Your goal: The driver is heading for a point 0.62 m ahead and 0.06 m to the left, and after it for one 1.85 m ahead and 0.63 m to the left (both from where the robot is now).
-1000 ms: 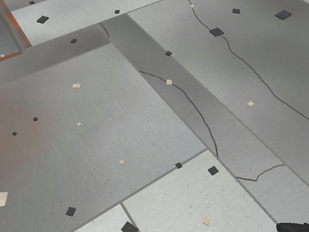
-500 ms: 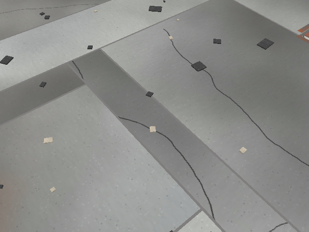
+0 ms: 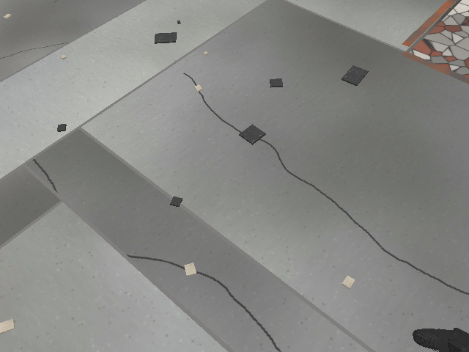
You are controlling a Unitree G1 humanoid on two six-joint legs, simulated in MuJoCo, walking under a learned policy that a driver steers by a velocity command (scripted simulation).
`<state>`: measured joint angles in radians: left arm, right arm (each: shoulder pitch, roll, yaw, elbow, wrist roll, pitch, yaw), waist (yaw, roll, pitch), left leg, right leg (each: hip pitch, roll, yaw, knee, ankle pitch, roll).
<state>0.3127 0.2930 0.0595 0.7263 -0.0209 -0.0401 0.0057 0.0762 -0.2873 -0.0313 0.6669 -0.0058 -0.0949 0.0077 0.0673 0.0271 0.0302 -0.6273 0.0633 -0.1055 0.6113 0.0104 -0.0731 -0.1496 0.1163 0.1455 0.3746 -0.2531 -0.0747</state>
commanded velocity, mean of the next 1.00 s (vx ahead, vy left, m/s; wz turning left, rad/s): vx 0.43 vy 0.00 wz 0.02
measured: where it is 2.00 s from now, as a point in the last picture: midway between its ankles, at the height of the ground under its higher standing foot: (274, 306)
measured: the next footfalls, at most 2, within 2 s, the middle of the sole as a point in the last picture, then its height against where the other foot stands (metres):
left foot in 0.12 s outside the picture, level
right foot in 0.62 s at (307, 334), level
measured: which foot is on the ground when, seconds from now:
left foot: up 0.00-0.10, down 0.12-0.64, up 0.66-1.00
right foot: down 0.00-0.14, up 0.16-0.60, down 0.62-1.00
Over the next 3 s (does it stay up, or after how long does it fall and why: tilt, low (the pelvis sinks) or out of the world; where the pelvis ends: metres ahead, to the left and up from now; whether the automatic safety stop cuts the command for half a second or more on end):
stays up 0.55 0.02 0.00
